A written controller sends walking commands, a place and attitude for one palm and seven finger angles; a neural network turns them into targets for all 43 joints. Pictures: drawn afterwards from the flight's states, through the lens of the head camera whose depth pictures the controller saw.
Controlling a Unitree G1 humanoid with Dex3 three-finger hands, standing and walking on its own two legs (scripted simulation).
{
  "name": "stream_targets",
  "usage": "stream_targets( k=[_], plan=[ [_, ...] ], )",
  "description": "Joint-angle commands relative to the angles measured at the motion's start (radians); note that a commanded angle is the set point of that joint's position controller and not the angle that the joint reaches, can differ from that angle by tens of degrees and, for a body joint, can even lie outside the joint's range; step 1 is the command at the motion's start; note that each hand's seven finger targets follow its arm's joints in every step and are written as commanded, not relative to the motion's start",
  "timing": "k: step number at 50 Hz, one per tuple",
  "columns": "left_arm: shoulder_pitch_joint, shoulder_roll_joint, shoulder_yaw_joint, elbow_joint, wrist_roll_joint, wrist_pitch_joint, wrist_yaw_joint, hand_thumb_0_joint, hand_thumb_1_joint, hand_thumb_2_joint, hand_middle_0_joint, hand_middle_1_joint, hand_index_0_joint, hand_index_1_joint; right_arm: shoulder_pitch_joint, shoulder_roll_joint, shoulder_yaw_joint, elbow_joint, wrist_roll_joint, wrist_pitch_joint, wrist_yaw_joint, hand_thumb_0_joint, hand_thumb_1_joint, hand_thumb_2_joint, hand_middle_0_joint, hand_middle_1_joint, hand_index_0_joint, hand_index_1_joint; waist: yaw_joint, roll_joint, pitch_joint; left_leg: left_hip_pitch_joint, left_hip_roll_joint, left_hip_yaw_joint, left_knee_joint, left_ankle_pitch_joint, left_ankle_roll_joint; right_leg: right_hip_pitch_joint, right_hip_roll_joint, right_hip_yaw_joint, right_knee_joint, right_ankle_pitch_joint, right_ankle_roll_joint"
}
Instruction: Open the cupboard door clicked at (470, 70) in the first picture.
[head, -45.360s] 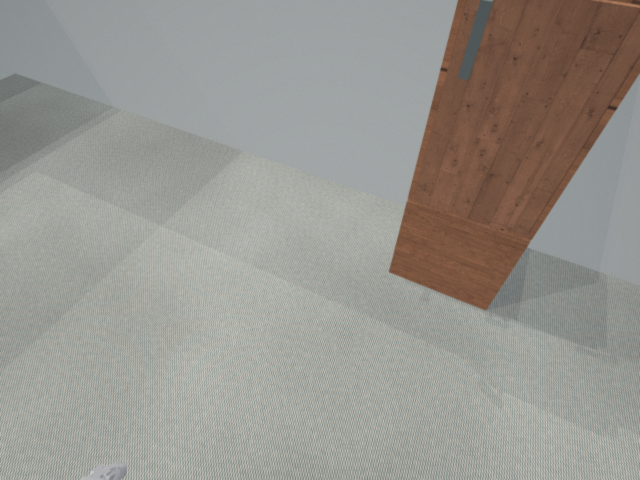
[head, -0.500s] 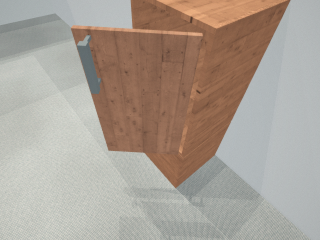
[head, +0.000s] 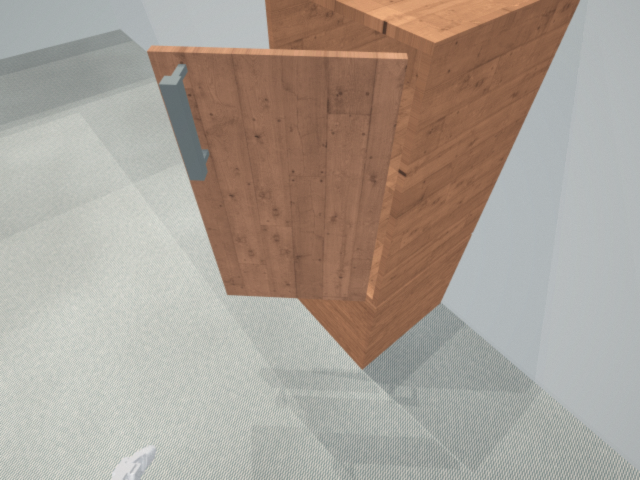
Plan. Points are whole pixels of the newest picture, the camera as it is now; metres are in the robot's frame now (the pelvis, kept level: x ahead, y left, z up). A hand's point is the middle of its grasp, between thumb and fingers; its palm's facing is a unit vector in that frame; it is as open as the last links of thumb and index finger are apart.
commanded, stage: raise the hand with hooked fingers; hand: left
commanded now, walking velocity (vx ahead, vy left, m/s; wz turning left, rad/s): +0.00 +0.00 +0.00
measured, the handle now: (190, 124) +0.54 +0.22 +0.16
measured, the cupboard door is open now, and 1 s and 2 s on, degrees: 48 48 48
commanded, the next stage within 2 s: move the hooked fingers beside the handle in 1.98 s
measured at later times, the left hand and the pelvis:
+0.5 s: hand (146, 435) +0.16 +0.20 +0.02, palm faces +0.06 -1.00 -0.06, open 9.8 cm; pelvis -0.05 -0.02 -0.05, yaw +2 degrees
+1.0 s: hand (96, 351) +0.22 +0.25 +0.09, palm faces +0.05 -1.00 -0.05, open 12.7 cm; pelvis -0.03 +0.01 -0.01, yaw +0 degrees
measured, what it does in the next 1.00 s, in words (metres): stands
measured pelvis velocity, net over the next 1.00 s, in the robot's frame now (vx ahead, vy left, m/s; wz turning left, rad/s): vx -0.03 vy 0.01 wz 0.00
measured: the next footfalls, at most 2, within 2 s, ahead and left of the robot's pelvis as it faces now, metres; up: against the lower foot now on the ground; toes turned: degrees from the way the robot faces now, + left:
none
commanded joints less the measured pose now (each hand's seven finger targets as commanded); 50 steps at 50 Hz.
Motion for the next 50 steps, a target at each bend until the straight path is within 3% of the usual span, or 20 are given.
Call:
stream_targets(
  k=[1,2,4,5,6,7,8,10,11,12,13,16,17,20,23,26,28,32,38,50],
  plan=[
    [-0.183,0.031,0.038,-0.402,-0.044,-0.221,-0.051,0.0,0.737,0.83,-0.212,-0.405,-0.212,-0.405,-0.13,-0.202,-0.071,-0.259,-0.026,-0.132,-0.012,0.0,-0.9,-0.9,0.2,0.3,0.2,0.3,-0.077,-0.141,-0.086,-0.046,0.026,-0.071,0.105,0.201,0.02,-0.275,0.036,-0.061,0.019,0.185,0.008],
    [-0.126,0.022,0.061,-0.31,-0.044,-0.276,-0.089,0.0,0.713,0.82,-0.213,-0.42,-0.213,-0.42,-0.142,-0.198,-0.077,-0.287,-0.029,-0.132,-0.004,0.0,-0.9,-0.9,0.2,0.3,0.2,0.3,-0.049,-0.144,-0.062,-0.116,0.013,-0.059,0.146,0.154,0.012,-0.317,0.035,-0.056,0.053,0.149,0.006],
    [0.024,-0.033,0.082,-0.183,-0.083,-0.413,-0.199,0.0,0.667,0.8,-0.217,-0.45,-0.217,-0.45,-0.193,-0.183,-0.085,-0.339,-0.04,-0.127,0.019,0.0,-0.9,-0.9,0.2,0.3,0.2,0.3,0.018,-0.219,-0.092,-0.26,0.007,-0.046,0.224,0.083,-0.009,-0.39,0.042,-0.05,0.16,0.097,0.0],
    [0.07,-0.022,0.112,-0.155,-0.11,-0.482,-0.267,0.0,0.643,0.79,-0.218,-0.465,-0.218,-0.465,-0.213,-0.183,-0.091,-0.364,-0.036,-0.124,0.031,0.0,-0.9,-0.9,0.2,0.3,0.2,0.3,0.041,-0.225,-0.107,-0.33,0.002,-0.036,0.265,0.048,-0.015,-0.409,0.038,-0.035,0.198,0.073,-0.005],
    [0.061,0.008,0.142,-0.158,-0.136,-0.546,-0.343,0.0,0.62,0.78,-0.22,-0.48,-0.22,-0.48,-0.224,-0.189,-0.094,-0.396,-0.032,-0.122,0.043,0.0,-0.9,-0.9,0.2,0.3,0.2,0.3,0.051,-0.196,-0.14,-0.384,-0.007,-0.028,0.304,0.027,-0.019,-0.404,0.029,-0.009,0.231,0.071,-0.01],
    [0.051,0.087,0.213,-0.13,-0.157,-0.587,-0.427,0.0,0.597,0.77,-0.222,-0.495,-0.222,-0.495,-0.22,-0.201,-0.099,-0.424,-0.02,-0.117,0.054,0.0,-0.9,-0.9,0.2,0.3,0.2,0.3,0.063,-0.113,-0.154,-0.401,-0.012,-0.023,0.34,0.033,-0.023,-0.387,0.014,0.031,0.255,0.096,-0.023],
    [0.025,0.147,0.269,-0.198,-0.175,-0.592,-0.464,0.0,0.573,0.76,-0.223,-0.51,-0.223,-0.51,-0.236,-0.206,-0.102,-0.48,-0.014,-0.109,0.054,0.0,-0.9,-0.9,0.2,0.3,0.2,0.3,0.076,-0.07,-0.222,-0.409,-0.021,-0.003,0.354,0.027,-0.014,-0.351,0.006,0.051,0.259,0.08,-0.022],
    [-0.02,0.181,0.294,-0.307,-0.197,-0.52,-0.479,0.0,0.527,0.74,-0.227,-0.54,-0.227,-0.54,-0.261,-0.2,-0.094,-0.559,0.001,-0.083,0.042,0.0,-0.9,-0.9,0.2,0.3,0.2,0.3,0.083,-0.009,-0.283,-0.393,-0.025,0.022,0.347,-0.002,-0.001,-0.326,0.008,0.07,0.238,0.013,-0.013],
    [-0.074,0.156,0.265,-0.371,-0.212,-0.487,-0.469,0.0,0.503,0.73,-0.228,-0.555,-0.228,-0.555,-0.27,-0.188,-0.082,-0.586,0.009,-0.071,0.032,0.0,-0.9,-0.9,0.2,0.3,0.2,0.3,0.068,0.002,-0.261,-0.384,-0.026,0.021,0.34,-0.049,0.004,-0.348,0.009,0.086,0.2,-0.063,-0.004],
    [-0.133,0.174,0.276,-0.426,-0.224,-0.462,-0.45,0.0,0.48,0.72,-0.23,-0.57,-0.23,-0.57,-0.263,-0.189,-0.08,-0.601,0.006,-0.061,0.023,0.0,-0.9,-0.9,0.2,0.3,0.2,0.3,0.052,-0.006,-0.234,-0.398,-0.02,0.005,0.346,-0.08,0.009,-0.376,0.013,0.101,0.186,-0.125,0.0],
    [-0.21,0.204,0.289,-0.507,-0.216,-0.452,-0.421,0.0,0.457,0.71,-0.232,-0.585,-0.232,-0.585,-0.241,-0.187,-0.078,-0.605,0.005,-0.055,0.014,0.0,-0.9,-0.9,0.2,0.3,0.2,0.3,0.034,0.035,-0.252,-0.377,-0.012,0.0,0.354,-0.076,0.015,-0.38,0.011,0.121,0.174,-0.127,0.003],
    [-0.295,0.186,0.256,-0.659,-0.178,-0.48,-0.348,0.0,0.387,0.68,-0.237,-0.63,-0.237,-0.63,-0.17,-0.165,-0.065,-0.573,-0.009,-0.054,0.0,0.0,-0.9,-0.9,0.2,0.3,0.2,0.3,-0.013,0.099,-0.283,-0.278,0.016,-0.032,0.351,0.026,0.025,-0.379,0.036,0.069,0.211,0.06,-0.004],
    [-0.369,0.202,0.238,-0.693,-0.171,-0.493,-0.346,0.0,0.363,0.67,-0.238,-0.645,-0.238,-0.645,-0.156,-0.174,-0.055,-0.56,-0.016,-0.058,-0.004,0.0,-0.9,-0.9,0.2,0.3,0.2,0.3,-0.04,0.084,-0.272,-0.282,0.021,-0.046,0.359,0.029,0.028,-0.39,0.043,0.062,0.222,0.078,-0.004],
    [-0.387,0.198,0.211,-0.609,-0.175,-0.506,-0.389,0.0,0.293,0.64,-0.243,-0.69,-0.243,-0.69,-0.154,-0.182,-0.04,-0.514,-0.009,-0.081,-0.016,0.0,-0.9,-0.9,0.2,0.3,0.2,0.3,-0.063,0.109,-0.22,-0.276,0.024,-0.059,0.353,-0.001,0.026,-0.417,0.046,0.058,0.194,0.048,-0.004],
    [-0.403,0.246,0.237,-0.503,-0.2,-0.435,-0.462,0.0,0.223,0.61,-0.248,-0.735,-0.248,-0.735,-0.164,-0.199,-0.027,-0.498,0.005,-0.095,-0.029,0.0,-0.9,-0.9,0.2,0.3,0.2,0.3,-0.05,0.076,-0.206,-0.287,0.022,-0.066,0.32,-0.032,0.026,-0.369,0.04,0.078,0.138,-0.007,0.0],
    [-0.349,0.289,0.314,-0.455,-0.23,-0.341,-0.487,0.0,0.153,0.58,-0.253,-0.78,-0.253,-0.78,-0.179,-0.198,-0.024,-0.497,0.01,-0.109,-0.037,0.0,-0.9,-0.9,0.2,0.3,0.2,0.3,0.0,0.049,-0.279,-0.256,0.018,-0.063,0.276,0.011,0.024,-0.267,0.028,0.08,0.105,0.024,0.006],
    [-0.339,0.3,0.354,-0.449,-0.25,-0.299,-0.486,0.0,0.107,0.56,-0.257,-0.81,-0.257,-0.81,-0.189,-0.189,-0.016,-0.497,0.009,-0.112,-0.035,0.0,-0.9,-0.9,0.2,0.3,0.2,0.3,0.024,0.063,-0.276,-0.233,0.018,-0.065,0.249,0.057,0.02,-0.225,0.026,0.068,0.1,0.088,0.004],
    [-0.373,0.308,0.387,-0.455,-0.269,-0.285,-0.459,0.0,0.013,0.52,-0.263,-0.87,-0.263,-0.87,-0.19,-0.192,-0.013,-0.498,0.003,-0.128,-0.028,0.0,-0.9,-0.9,0.2,0.3,0.2,0.3,0.035,-0.012,-0.233,-0.214,0.019,-0.069,0.202,0.067,0.018,-0.21,0.037,0.048,0.082,0.099,0.007],
    [-0.442,0.319,0.38,-0.491,-0.248,-0.283,-0.45,0.0,-0.127,0.46,-0.273,-0.96,-0.273,-0.96,-0.17,-0.203,-0.019,-0.488,0.009,-0.15,-0.024,0.0,-0.9,-0.9,0.2,0.3,0.2,0.3,0.028,0.053,-0.249,-0.122,0.018,-0.059,0.148,0.09,0.021,-0.199,0.044,0.016,0.072,0.139,0.001],
    [-0.608,0.381,0.43,-0.486,-0.248,-0.169,-0.471,0.0,-0.407,0.34,-0.293,-1.14,-0.293,-1.14,-0.185,-0.206,-0.006,-0.469,0.019,-0.144,-0.04,0.0,-0.9,-0.9,0.2,0.3,0.2,0.3,0.032,0.113,-0.227,0.019,0.022,-0.07,0.056,0.156,0.015,-0.127,0.056,-0.016,0.011,0.229,-0.011]
  ],
)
